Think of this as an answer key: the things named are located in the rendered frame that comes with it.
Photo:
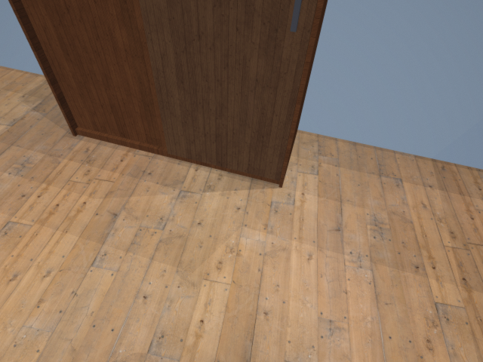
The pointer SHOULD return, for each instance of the wardrobe door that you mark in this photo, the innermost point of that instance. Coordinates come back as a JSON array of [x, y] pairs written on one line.
[[98, 52], [227, 75]]

